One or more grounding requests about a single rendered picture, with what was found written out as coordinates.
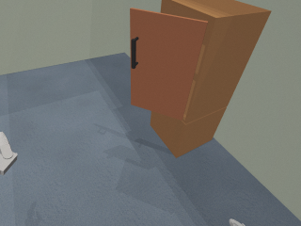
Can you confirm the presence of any handle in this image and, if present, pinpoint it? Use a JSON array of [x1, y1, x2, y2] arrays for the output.
[[131, 37, 139, 69]]

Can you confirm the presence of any left robot hand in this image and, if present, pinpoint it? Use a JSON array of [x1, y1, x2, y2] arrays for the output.
[[0, 132, 18, 175]]

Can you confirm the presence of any cupboard door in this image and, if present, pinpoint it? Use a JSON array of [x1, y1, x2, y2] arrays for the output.
[[130, 8, 208, 121]]

